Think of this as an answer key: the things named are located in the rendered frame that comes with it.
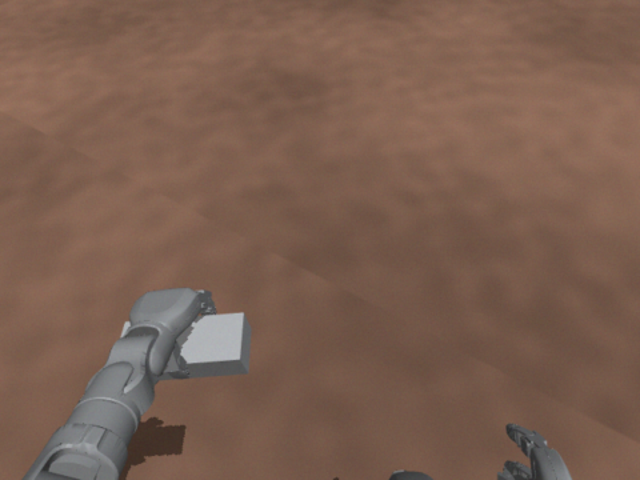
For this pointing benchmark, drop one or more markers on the left robot hand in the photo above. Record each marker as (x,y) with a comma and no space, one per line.
(176,309)

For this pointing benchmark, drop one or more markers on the carton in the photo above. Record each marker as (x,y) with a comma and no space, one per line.
(214,345)

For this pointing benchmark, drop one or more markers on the right robot hand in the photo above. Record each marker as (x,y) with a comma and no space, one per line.
(546,464)

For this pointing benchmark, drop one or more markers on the left robot arm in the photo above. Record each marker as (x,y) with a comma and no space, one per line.
(92,445)

